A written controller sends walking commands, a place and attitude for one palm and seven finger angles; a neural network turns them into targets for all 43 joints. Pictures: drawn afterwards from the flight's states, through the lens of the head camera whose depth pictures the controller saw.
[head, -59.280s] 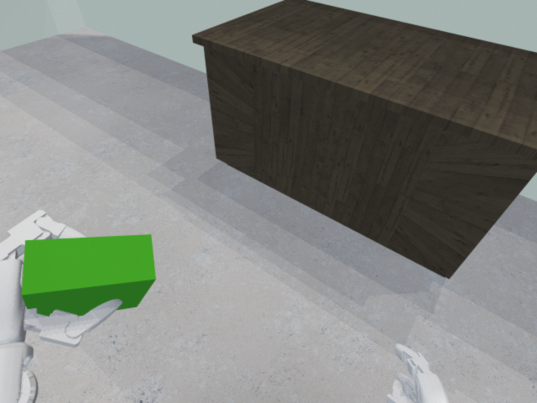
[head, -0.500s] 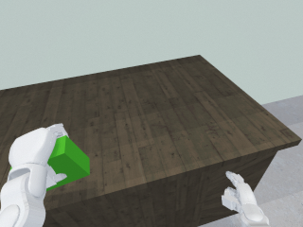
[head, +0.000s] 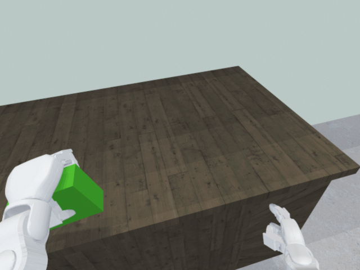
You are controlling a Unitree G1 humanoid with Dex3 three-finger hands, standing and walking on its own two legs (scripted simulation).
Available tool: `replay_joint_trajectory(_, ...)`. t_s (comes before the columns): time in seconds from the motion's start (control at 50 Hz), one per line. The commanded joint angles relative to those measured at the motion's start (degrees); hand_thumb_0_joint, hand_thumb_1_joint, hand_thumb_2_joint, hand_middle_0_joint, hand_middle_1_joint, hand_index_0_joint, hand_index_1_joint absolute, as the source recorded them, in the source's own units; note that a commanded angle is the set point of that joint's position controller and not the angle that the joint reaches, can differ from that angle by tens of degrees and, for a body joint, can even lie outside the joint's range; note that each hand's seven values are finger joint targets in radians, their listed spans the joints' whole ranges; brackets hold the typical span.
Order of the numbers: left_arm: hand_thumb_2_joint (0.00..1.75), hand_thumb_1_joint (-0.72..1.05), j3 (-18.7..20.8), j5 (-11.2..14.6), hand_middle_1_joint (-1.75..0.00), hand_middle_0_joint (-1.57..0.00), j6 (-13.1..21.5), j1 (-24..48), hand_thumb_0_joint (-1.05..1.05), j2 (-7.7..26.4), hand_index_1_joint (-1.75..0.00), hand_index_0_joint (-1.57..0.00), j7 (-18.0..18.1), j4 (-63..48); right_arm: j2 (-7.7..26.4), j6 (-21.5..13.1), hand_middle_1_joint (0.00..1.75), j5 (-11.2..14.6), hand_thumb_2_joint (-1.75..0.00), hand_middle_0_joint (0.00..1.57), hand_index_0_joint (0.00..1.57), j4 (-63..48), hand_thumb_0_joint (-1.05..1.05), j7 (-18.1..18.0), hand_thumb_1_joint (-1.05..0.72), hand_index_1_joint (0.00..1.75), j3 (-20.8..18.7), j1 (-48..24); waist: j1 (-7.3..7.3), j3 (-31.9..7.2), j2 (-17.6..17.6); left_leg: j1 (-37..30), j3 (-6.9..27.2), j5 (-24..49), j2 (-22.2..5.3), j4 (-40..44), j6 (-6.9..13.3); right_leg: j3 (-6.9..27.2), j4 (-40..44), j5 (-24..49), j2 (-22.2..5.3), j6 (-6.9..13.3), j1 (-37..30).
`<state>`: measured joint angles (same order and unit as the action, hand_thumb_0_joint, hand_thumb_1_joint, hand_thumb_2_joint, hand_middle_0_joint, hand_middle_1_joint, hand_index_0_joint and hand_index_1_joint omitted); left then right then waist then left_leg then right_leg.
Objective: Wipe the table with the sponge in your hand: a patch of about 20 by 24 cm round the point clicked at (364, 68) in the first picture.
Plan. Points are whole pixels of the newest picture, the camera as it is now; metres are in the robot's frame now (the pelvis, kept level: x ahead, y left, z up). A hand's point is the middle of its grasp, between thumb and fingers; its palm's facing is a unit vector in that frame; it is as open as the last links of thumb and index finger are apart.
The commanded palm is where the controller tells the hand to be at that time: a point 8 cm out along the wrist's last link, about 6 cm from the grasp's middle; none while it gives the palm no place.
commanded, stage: bring the sponge back beside the body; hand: left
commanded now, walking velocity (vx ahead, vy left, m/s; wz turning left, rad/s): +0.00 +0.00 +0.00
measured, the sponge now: (66, 202) +0.19 +0.28 +0.09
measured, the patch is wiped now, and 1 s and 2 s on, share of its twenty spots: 0.90 0.90 0.90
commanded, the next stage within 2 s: step back with the hand held close in 0.02 s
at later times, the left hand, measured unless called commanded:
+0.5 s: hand (61, 166) +0.20 +0.26 +0.20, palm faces +0.36 -0.82 -0.44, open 9.6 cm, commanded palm +0.16 +0.30 +0.20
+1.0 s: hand (28, 193) +0.15 +0.28 +0.19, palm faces +0.47 -0.79 -0.40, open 9.6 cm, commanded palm +0.10 +0.31 +0.20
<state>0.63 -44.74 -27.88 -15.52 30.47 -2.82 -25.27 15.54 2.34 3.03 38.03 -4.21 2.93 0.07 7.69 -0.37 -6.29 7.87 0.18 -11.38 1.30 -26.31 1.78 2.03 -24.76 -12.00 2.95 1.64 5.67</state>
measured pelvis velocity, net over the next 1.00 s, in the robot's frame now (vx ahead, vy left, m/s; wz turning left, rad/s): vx -0.05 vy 0.02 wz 0.02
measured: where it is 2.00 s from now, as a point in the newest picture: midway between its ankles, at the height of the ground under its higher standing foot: outside the picture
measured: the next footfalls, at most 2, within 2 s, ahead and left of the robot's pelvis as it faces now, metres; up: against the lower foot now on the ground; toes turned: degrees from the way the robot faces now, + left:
right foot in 1.18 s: -0.04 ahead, -0.13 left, +0.00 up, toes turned +2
left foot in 1.42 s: -0.09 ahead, +0.13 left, +0.00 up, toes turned +2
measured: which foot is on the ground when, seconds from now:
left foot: down 0.00-1.00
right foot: down 0.00-0.94, up 0.96-1.00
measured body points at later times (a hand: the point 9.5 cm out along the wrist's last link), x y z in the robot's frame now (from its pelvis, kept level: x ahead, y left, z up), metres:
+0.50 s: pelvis +0.00 +0.02 -0.01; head +0.00 +0.04 +0.44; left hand +0.18 +0.30 +0.22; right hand +0.15 -0.23 -0.09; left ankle +0.04 +0.10 -0.74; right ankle +0.02 -0.11 -0.74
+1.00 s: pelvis -0.05 +0.02 -0.02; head -0.06 +0.05 +0.42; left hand +0.12 +0.32 +0.21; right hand +0.14 -0.22 -0.07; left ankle +0.04 +0.10 -0.74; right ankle -0.01 -0.11 -0.72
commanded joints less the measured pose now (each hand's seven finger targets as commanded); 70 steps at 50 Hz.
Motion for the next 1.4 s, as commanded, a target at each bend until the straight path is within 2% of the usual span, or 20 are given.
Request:
replay_joint_trajectory(0.0,1.3,0.1,10.0,-2.6,-1.6,-1.2,1.5,11.9,0.0,14.2,-1.6,-1.2,2.9,-14.1,5.2,-4.1,0.3,-0.3,-0.9,0.2,0.2,-12.4,0.0,0.1,-0.9,0.3,-1.4,-17.6,0.68,-7.0,0.0,-1.2,6.9,2.4,-1.1,4.9,0.7,7.7,5.5,-0.5,-0.9,3.3,1.0)
replay_joint_trajectory(0.1,1.3,0.1,11.5,-3.3,-1.6,-1.2,1.9,12.8,0.0,15.9,-1.6,-1.2,3.7,-14.7,5.2,-4.1,0.3,-0.6,-0.9,0.2,0.2,-12.1,0.0,0.1,-0.9,0.3,-1.3,-17.1,0.89,-7.1,-0.8,-0.8,7.2,1.7,-1.2,5.4,0.6,7.8,5.2,-1.0,-0.7,3.4,0.2)
replay_joint_trajectory(0.12,1.3,0.1,7.3,-4.3,-1.6,-1.2,0.6,13.9,0.0,11.3,-1.6,-1.2,3.7,-3.1,5.1,-3.6,0.3,-0.4,-0.9,0.2,0.2,-11.0,0.0,-0.5,-0.9,0.3,-0.8,-15.8,-0.43,-2.6,2.8,0.9,5.9,-0.2,-0.7,5.1,0.5,5.8,6.6,-3.9,-0.6,3.4,4.1)
replay_joint_trajectory(0.14,1.3,0.1,19.6,45.5,-1.6,-1.2,15.5,22.9,0.0,2.7,-1.6,-1.2,6.0,-16.8,3.0,-3.8,0.3,-0.1,-0.9,0.2,0.2,-22.7,0.0,-0.6,-0.9,0.3,-1.3,-5.5,-6.02,5.9,12.9,2.0,6.5,-11.5,-1.2,-0.7,1.9,11.1,12.4,-7.4,-3.1,1.9,18.2)
replay_joint_trajectory(0.16,1.3,0.1,21.9,45.5,-1.6,-1.2,20.4,10.8,0.0,8.4,-1.6,-1.2,7.0,-2.9,3.6,-4.1,0.3,-2.1,-0.9,0.2,0.2,-16.8,0.0,-0.6,-0.9,0.3,0.2,-0.1,-5.46,2.1,20.7,0.9,6.0,-12.5,-0.6,-4.7,2.0,9.7,13.2,-11.8,-4.8,2.7,20.1)
replay_joint_trajectory(0.18,1.3,0.1,17.5,45.6,-1.6,-1.2,22.2,9.3,0.0,3.5,-1.6,-1.2,6.8,-2.9,2.3,-4.0,0.3,-1.8,-0.9,0.2,0.2,-16.6,0.0,-0.1,-0.9,0.3,-0.1,-1.6,-5.81,1.8,19.8,0.7,5.1,-11.3,0.0,-6.7,1.6,10.8,12.7,-12.1,-6.2,3.5,21.4)
replay_joint_trajectory(0.2,1.3,0.1,22.6,47.2,-1.6,-1.2,25.0,10.4,0.0,6.2,-1.6,-1.2,7.8,-9.5,3.2,-3.8,0.3,-1.6,-0.9,0.2,0.2,-16.4,0.0,-0.5,-0.9,0.3,-1.2,2.5,-6.22,-0.1,18.8,-0.9,5.9,-10.8,-1.1,-9.0,1.2,12.0,13.0,-11.9,-9.0,3.6,21.8)
replay_joint_trajectory(0.26,1.3,0.1,22.8,48.8,-1.6,-1.2,30.6,7.5,0.0,5.2,-1.6,-1.2,9.4,-21.8,5.0,-4.5,0.3,-2.5,-0.9,0.2,0.2,-16.7,0.0,-1.1,-0.9,0.3,-1.3,2.9,-6.57,-9.3,1.2,0.9,7.4,-3.3,-3.3,-6.8,1.4,9.3,3.9,4.7,-11.3,3.9,14.4)
replay_joint_trajectory(0.32,1.3,0.1,27.5,49.0,-1.6,-1.2,34.5,-0.7,0.0,6.1,-1.6,-1.2,10.7,-28.6,6.2,-5.3,0.3,-2.9,-0.9,0.2,0.2,-16.8,0.0,-0.8,-0.9,0.3,-2.6,3.3,-5.36,-11.1,-11.7,9.9,13.8,-3.5,-7.8,1.6,2.9,2.9,-4.7,4.4,-6.1,1.1,6.9)
replay_joint_trajectory(0.38,1.3,0.1,30.6,48.3,-1.6,-1.2,36.1,-7.0,0.0,5.9,-1.6,-1.2,11.0,-27.0,5.7,-6.1,0.3,-3.5,-0.9,0.2,0.2,-16.3,0.0,-0.5,-0.9,0.3,-3.2,4.4,-5.41,-10.0,-7.8,16.4,15.5,-3.1,-8.5,3.0,3.3,1.0,-7.2,4.0,-3.7,0.1,4.9)
replay_joint_trajectory(0.52,1.3,0.1,28.0,48.9,-1.6,-1.2,36.9,-8.4,0.0,1.9,-1.6,-1.2,10.2,-17.0,6.1,-8.3,0.3,-3.1,-0.9,0.2,0.2,-13.8,0.0,-0.8,-0.9,0.3,-4.6,7.0,-6.64,-10.5,-0.8,3.5,16.9,16.3,-11.7,3.7,2.1,-0.4,-6.4,-6.1,-1.7,-1.6,14.2)
replay_joint_trajectory(0.68,1.3,0.1,25.9,48.2,-1.6,-1.2,37.5,-3.1,0.0,2.6,-1.6,-1.2,10.6,-19.9,5.6,-8.3,0.3,-2.1,-0.9,0.2,0.2,-14.1,0.0,-0.8,-0.9,0.3,-4.6,5.2,-7.32,-7.9,9.9,14.7,10.2,-7.4,-6.2,-6.5,1.1,8.7,0.4,9.0,-11.3,2.9,12.0)
replay_joint_trajectory(0.8,1.3,0.1,30.8,48.4,-1.6,-1.2,39.5,-5.0,0.0,7.5,-1.6,-1.2,12.4,-26.6,4.9,-7.5,0.3,-2.7,-0.9,0.2,0.2,-13.5,0.0,-0.7,-0.9,0.3,-4.9,5.8,-8.59,-8.4,5.1,10.3,8.2,-11.3,-4.4,-16.5,-0.6,11.9,1.6,2.7,-17.0,6.1,22.7)
replay_joint_trajectory(0.92,1.3,0.1,31.0,46.7,-1.6,-1.2,39.7,-4.0,0.0,3.5,-1.6,-1.2,12.0,-22.4,6.2,-8.5,0.3,-3.4,-0.9,0.2,0.2,-15.2,0.0,-0.9,-0.9,0.3,-5.6,5.8,-7.95,-7.5,-10.4,24.4,23.5,-30.5,-16.2,13.0,5.4,-0.6,-25.1,-11.1,0.7,-2.5,12.7)
replay_joint_trajectory(1.02,1.3,0.1,25.0,46.7,-1.6,-1.2,38.4,2.6,0.0,-0.4,-1.6,-1.2,11.5,-18.3,4.7,-10.6,0.3,-3.0,-0.9,0.2,0.2,-13.0,0.0,-0.2,-0.9,0.3,-5.3,7.0,-7.58,-6.7,-0.9,11.6,18.1,-11.0,-16.0,7.2,5.4,0.7,-23.5,-14.5,-1.0,-2.6,21.4)
replay_joint_trajectory(1.1,1.3,0.1,22.5,46.4,-1.6,-1.2,38.2,4.7,0.0,-0.7,-1.6,-1.2,10.8,-20.8,4.8,-11.2,0.3,-3.2,-0.9,0.2,0.2,-12.7,0.0,0.1,-0.9,0.3,-4.2,5.6,-7.57,-7.4,-4.6,10.7,16.6,-8.4,-14.5,6.0,4.1,0.8,-8.7,-7.8,-1.2,-2.1,14.5)
replay_joint_trajectory(1.16,1.3,0.1,24.4,46.2,-1.6,-1.2,39.8,3.4,0.0,1.0,-1.6,-1.2,10.5,-23.5,4.7,-10.8,0.3,-3.0,-0.9,0.2,0.2,-12.9,0.0,0.5,-0.9,0.3,-4.2,4.8,-7.22,-11.0,-1.2,12.6,13.7,-7.9,-12.3,-3.4,2.3,2.6,1.5,3.0,-4.4,0.0,8.4)
replay_joint_trajectory(1.22,1.3,0.1,27.8,47.7,-1.6,-1.2,40.9,-1.9,0.0,4.7,-1.6,-1.2,11.0,-26.5,3.4,-9.7,0.3,-1.8,-0.9,0.2,0.2,-12.9,0.0,0.2,-0.9,0.3,-5.5,5.3,-7.54,-10.6,16.1,12.1,2.8,-13.8,-1.0,-30.6,-3.4,12.0,5.3,9.2,-19.0,8.3,18.3)
replay_joint_trajectory(1.26,1.3,0.1,29.2,48.0,-1.6,-1.2,40.7,-7.6,0.0,4.7,-1.6,-1.2,11.4,-26.7,1.7,-8.2,0.3,-1.9,-0.9,0.2,0.2,-14.2,0.0,0.5,-0.9,0.3,-4.8,3.5,-7.52,-11.4,14.4,16.3,4.5,-16.7,-2.1,-46.6,-3.9,13.1,4.5,20.8,-24.4,12.1,20.6)
replay_joint_trajectory(1.38,1.3,0.1,30.2,49.3,-1.6,-1.2,40.5,-5.2,0.0,4.4,-1.6,-1.2,12.1,-21.0,3.4,-6.7,0.3,-1.9,-0.9,0.2,0.2,-14.7,0.0,-0.4,-0.9,0.3,-4.7,5.0,-9.83,-8.0,5.6,11.0,2.8,-2.6,-5.5,-3.2,-2.4,4.2,-13.7,22.3,-13.8,2.4,18.4)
